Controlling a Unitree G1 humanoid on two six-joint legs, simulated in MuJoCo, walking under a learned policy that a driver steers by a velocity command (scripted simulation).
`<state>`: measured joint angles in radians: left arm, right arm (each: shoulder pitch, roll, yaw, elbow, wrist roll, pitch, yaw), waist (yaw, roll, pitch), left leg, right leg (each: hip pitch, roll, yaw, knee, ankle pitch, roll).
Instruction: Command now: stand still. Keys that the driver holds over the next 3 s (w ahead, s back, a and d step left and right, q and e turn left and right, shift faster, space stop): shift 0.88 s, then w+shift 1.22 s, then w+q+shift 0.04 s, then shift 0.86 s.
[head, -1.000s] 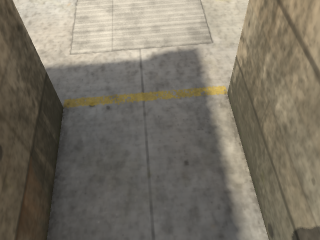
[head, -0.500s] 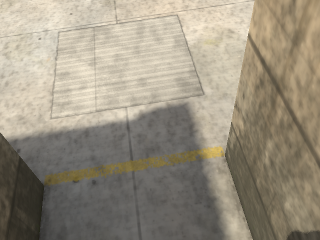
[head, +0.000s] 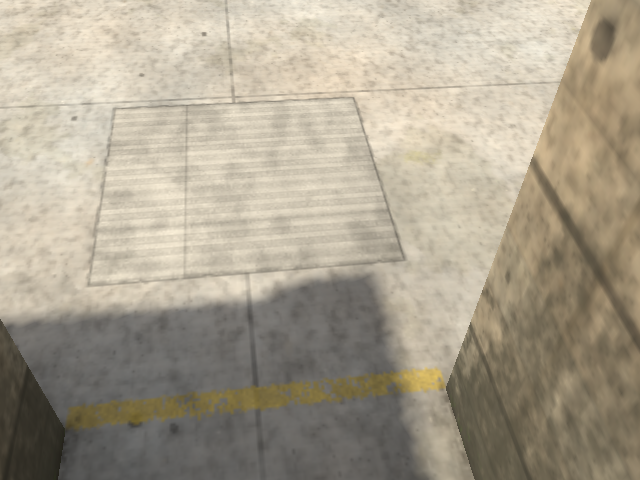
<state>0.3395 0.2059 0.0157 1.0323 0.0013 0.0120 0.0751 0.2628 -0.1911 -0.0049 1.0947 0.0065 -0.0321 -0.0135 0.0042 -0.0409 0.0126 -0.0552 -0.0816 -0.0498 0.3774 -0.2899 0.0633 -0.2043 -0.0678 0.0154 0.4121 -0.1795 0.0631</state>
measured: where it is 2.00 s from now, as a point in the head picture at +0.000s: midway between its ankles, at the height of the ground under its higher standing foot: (313, 382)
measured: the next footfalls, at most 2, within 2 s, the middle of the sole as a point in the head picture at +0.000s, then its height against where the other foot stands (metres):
right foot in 1.18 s outside the picture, level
left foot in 1.72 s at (269, 419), level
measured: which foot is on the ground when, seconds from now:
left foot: down 0.00-1.00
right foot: down 0.00-0.92, up 0.94-1.00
